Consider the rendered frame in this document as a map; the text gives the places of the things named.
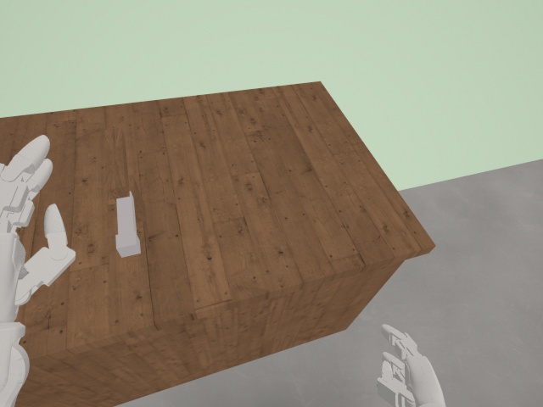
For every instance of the left robot hand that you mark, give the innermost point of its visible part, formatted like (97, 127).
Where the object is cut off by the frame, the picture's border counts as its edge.
(20, 182)

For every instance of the counter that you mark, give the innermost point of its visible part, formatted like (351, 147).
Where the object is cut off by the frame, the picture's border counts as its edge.
(264, 223)

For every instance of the robot left forearm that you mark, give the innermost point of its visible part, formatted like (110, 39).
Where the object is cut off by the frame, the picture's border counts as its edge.
(14, 362)

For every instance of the right robot hand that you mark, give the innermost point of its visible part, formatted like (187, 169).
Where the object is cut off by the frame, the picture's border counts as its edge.
(415, 382)

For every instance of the tap lever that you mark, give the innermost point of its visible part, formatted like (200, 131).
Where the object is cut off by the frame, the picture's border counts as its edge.
(127, 241)

